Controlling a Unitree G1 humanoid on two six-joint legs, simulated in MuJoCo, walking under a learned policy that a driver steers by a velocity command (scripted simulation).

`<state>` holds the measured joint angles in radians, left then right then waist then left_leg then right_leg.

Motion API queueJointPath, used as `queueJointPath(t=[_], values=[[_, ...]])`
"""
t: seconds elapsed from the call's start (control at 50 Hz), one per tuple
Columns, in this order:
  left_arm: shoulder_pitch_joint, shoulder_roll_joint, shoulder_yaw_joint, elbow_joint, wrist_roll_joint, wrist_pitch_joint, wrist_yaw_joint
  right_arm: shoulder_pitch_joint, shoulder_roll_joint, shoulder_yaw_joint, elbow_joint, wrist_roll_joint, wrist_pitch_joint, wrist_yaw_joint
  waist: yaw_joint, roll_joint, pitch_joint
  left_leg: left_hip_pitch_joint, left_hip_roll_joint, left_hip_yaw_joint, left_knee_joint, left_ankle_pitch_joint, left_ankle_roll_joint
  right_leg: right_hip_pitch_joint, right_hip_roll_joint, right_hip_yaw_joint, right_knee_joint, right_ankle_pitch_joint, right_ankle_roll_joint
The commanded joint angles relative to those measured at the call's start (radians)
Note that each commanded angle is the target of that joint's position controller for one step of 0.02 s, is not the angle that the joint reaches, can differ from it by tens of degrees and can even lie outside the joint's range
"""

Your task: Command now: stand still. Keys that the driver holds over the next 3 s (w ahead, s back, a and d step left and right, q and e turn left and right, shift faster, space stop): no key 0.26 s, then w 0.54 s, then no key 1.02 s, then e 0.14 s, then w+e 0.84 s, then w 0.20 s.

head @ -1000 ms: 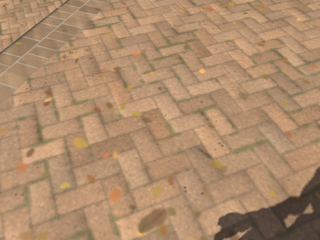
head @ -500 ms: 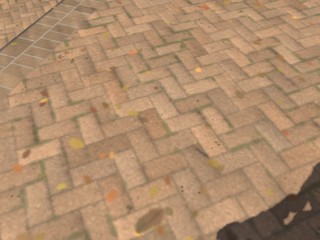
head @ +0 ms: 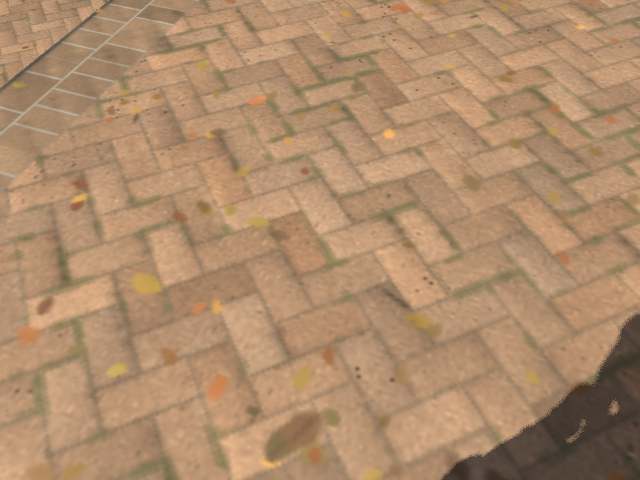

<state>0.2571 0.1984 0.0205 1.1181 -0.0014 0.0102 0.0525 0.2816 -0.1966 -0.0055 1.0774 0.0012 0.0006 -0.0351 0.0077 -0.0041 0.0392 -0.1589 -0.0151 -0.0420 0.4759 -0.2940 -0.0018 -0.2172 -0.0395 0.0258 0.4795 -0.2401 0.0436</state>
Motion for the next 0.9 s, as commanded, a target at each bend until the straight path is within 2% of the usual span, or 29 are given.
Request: queueJointPath(t=[0.02,0.26,0.28,0.32,0.34,0.36,0.38,0.42,0.44,0.46,0.48,0.5,0.52,0.54,0.56,0.58,0.6,0.62,0.64,0.66,0.7,0.76,0.8,0.84,0.86,0.88,0.9], values=[[0.058,0.095,0.013,-0.014,0.000,-0.005,0.003,0.062,-0.094,-0.014,-0.012,0.000,-0.005,-0.003,-0.001,0.003,0.025,-0.080,0.015,-0.005,-0.099,0.142,0.013,0.028,0.013,-0.022,-0.062,0.118,-0.016],[0.085,0.080,0.009,-0.012,-0.001,-0.006,0.003,0.091,-0.078,-0.011,0.002,0.002,-0.005,-0.005,-0.002,0.003,0.032,-0.088,0.014,0.002,-0.094,0.134,0.009,0.020,0.017,-0.021,-0.058,0.112,-0.021],[0.103,0.067,0.006,-0.002,-0.001,-0.005,0.003,0.110,-0.067,-0.008,0.013,0.001,-0.004,-0.007,-0.003,0.006,0.008,-0.079,0.005,0.011,-0.101,0.035,0.011,0.030,0.029,-0.035,-0.057,0.023,-0.022],[0.104,0.076,0.012,-0.004,-0.011,-0.003,0.008,0.110,-0.099,-0.020,0.007,0.013,0.001,-0.014,-0.007,0.031,0.049,-0.131,-0.002,-0.002,-0.103,-0.309,0.046,-0.030,0.071,-0.073,-0.002,-0.281,-0.042],[0.094,0.080,0.013,-0.015,-0.011,-0.008,0.008,0.110,-0.113,-0.025,-0.003,0.016,-0.001,-0.015,-0.011,0.042,0.095,-0.171,0.020,-0.036,-0.121,-0.442,0.070,-0.088,0.071,-0.068,0.018,-0.382,-0.057],[0.079,0.071,0.012,-0.027,-0.011,-0.019,0.005,0.121,-0.121,-0.029,-0.008,0.020,-0.009,-0.014,-0.019,0.060,0.130,-0.190,0.058,-0.090,-0.146,-0.505,0.096,-0.135,0.066,-0.061,0.044,-0.400,-0.068],[0.065,0.054,0.008,-0.039,-0.012,-0.035,-0.001,0.146,-0.135,-0.035,-0.009,0.025,-0.020,-0.011,-0.031,0.093,0.143,-0.169,0.109,-0.165,-0.177,-0.529,0.126,-0.179,0.065,-0.065,0.094,-0.353,-0.070],[0.048,0.020,0.002,-0.060,-0.017,-0.071,-0.021,0.184,-0.183,-0.055,-0.006,0.033,-0.038,-0.004,-0.043,0.201,0.133,-0.114,0.249,-0.365,-0.268,-0.564,0.205,-0.233,0.064,-0.092,0.265,-0.206,-0.074],[0.045,0.024,0.003,-0.068,-0.022,-0.086,-0.031,0.163,-0.183,-0.057,-0.017,0.034,-0.043,-0.001,-0.032,0.199,0.148,-0.156,0.286,-0.421,-0.292,-0.549,0.229,-0.216,0.040,-0.067,0.294,-0.200,-0.094],[0.068,0.022,0.003,-0.068,-0.030,-0.098,-0.039,0.115,-0.173,-0.054,-0.036,0.034,-0.046,0.001,0.001,0.188,0.162,-0.196,0.280,-0.397,-0.285,-0.510,0.221,-0.164,0.033,-0.065,0.236,-0.217,-0.116],[0.140,0.014,0.004,-0.047,-0.035,-0.105,-0.042,0.051,-0.166,-0.051,-0.057,0.039,-0.047,0.005,0.051,0.180,0.167,-0.261,0.238,-0.324,-0.239,-0.455,0.186,-0.036,0.038,-0.072,0.090,-0.202,-0.134],[0.232,0.033,0.014,-0.011,-0.029,-0.108,-0.042,-0.002,-0.150,-0.048,-0.081,0.042,-0.048,0.008,0.089,0.121,0.158,-0.327,0.162,-0.218,-0.136,-0.339,0.141,0.112,0.047,-0.052,-0.021,-0.141,-0.132],[0.366,0.112,0.040,0.024,-0.021,-0.112,-0.041,-0.039,-0.099,-0.035,-0.102,0.036,-0.059,0.010,0.130,-0.067,0.106,-0.436,0.048,-0.047,0.154,-0.164,0.076,0.266,-0.079,0.170,-0.129,-0.179,-0.164],[0.496,0.258,0.075,0.037,-0.024,-0.121,-0.057,-0.041,-0.058,-0.025,-0.145,0.031,-0.081,0.005,0.153,-0.340,0.036,-0.588,-0.048,0.063,0.471,-0.196,0.034,0.383,-0.307,0.602,-0.296,-0.251,-0.293],[0.438,0.190,0.050,0.020,-0.002,-0.133,-0.059,-0.045,-0.085,-0.031,-0.149,0.041,-0.100,0.009,0.104,-0.228,0.052,-0.659,-0.005,-0.042,0.677,-0.232,0.051,0.353,-0.366,0.731,-0.328,-0.257,-0.328],[0.351,0.138,0.037,-0.010,-0.003,-0.140,-0.059,-0.035,-0.087,-0.031,-0.145,0.050,-0.113,0.021,0.063,-0.136,0.108,-0.710,0.042,-0.061,0.767,-0.155,0.074,0.324,-0.345,0.616,-0.309,-0.185,-0.304],[0.295,0.118,0.029,-0.033,-0.006,-0.140,-0.064,-0.027,-0.085,-0.033,-0.134,0.045,-0.122,0.029,0.045,-0.091,0.100,-0.712,0.076,-0.049,0.769,-0.065,0.088,0.316,-0.292,0.487,-0.311,-0.124,-0.273],[0.271,0.104,0.022,-0.042,-0.009,-0.134,-0.068,-0.051,-0.109,-0.044,-0.139,0.038,-0.128,0.033,0.037,-0.064,0.108,-0.725,0.101,-0.031,0.724,0.003,0.093,0.322,-0.259,0.385,-0.319,-0.014,-0.246],[0.279,0.071,0.011,-0.041,-0.006,-0.125,-0.067,-0.082,-0.129,-0.056,-0.147,0.030,-0.130,0.039,0.039,-0.072,0.098,-0.697,0.119,-0.007,0.676,0.047,0.090,0.320,-0.214,0.283,-0.324,0.115,-0.216],[0.304,0.055,0.005,-0.036,-0.002,-0.116,-0.063,-0.090,-0.116,-0.058,-0.150,0.029,-0.126,0.047,0.041,-0.094,0.080,-0.671,0.121,0.016,0.637,0.071,0.082,0.322,-0.187,0.219,-0.324,0.203,-0.202],[0.333,0.069,0.003,-0.038,0.003,-0.102,-0.049,-0.132,-0.070,-0.049,-0.164,0.028,-0.113,0.059,0.044,-0.086,0.072,-0.653,0.115,0.054,0.547,0.114,0.056,0.305,-0.167,0.147,-0.333,0.295,-0.207],[0.303,0.121,0.009,-0.069,0.008,-0.095,-0.029,-0.302,-0.032,-0.027,-0.233,0.025,-0.107,0.063,0.061,-0.074,0.112,-0.556,0.082,0.090,0.285,0.225,0.025,0.175,-0.145,0.083,-0.380,0.274,-0.213],[0.324,0.151,0.019,-0.070,0.000,-0.097,-0.025,-0.364,-0.049,-0.024,-0.259,0.028,-0.105,0.069,0.068,-0.099,0.121,-0.471,0.056,0.111,0.186,0.276,0.022,0.136,-0.156,0.067,-0.408,0.258,-0.221],[0.323,0.154,0.024,-0.064,-0.009,-0.095,-0.022,-0.394,-0.074,-0.027,-0.279,0.028,-0.105,0.074,0.052,-0.101,0.139,-0.423,0.041,0.102,0.113,0.304,0.040,0.155,-0.168,0.044,-0.374,0.400,-0.205],[0.318,0.155,0.026,-0.062,-0.009,-0.092,-0.022,-0.390,-0.089,-0.032,-0.285,0.027,-0.107,0.076,0.035,-0.105,0.124,-0.387,0.031,0.097,0.086,0.313,0.054,0.185,-0.174,0.031,-0.332,0.514,-0.190],[0.303,0.164,0.030,-0.064,-0.005,-0.088,-0.021,-0.349,-0.115,-0.043,-0.280,0.024,-0.110,0.076,0.003,-0.120,0.078,-0.319,0.010,0.095,0.073,0.318,0.070,0.219,-0.176,0.021,-0.265,0.673,-0.169],[0.281,0.170,0.034,-0.071,-0.003,-0.083,-0.020,-0.256,-0.144,-0.057,-0.253,0.020,-0.114,0.074,-0.047,-0.141,0.008,-0.208,-0.019,0.102,0.075,0.327,0.088,0.240,-0.170,0.009,-0.165,0.825,-0.147]])
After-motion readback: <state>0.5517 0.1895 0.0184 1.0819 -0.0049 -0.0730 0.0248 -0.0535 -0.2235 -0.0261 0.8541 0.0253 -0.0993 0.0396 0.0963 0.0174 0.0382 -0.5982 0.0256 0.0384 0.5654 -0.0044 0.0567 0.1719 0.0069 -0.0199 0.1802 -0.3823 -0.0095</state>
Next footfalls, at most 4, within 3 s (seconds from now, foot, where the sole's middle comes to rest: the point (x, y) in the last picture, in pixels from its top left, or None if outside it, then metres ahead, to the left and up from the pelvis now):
0.94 left None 0.42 0.09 -0.78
1.30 right None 0.42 -0.13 -0.78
2.26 right None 0.45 -0.19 -0.78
2.74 left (383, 335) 0.86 -0.12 -0.78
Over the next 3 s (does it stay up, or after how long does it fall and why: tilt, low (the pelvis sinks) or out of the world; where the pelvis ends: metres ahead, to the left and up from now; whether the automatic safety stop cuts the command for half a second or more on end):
stays up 0.77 -0.20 0.01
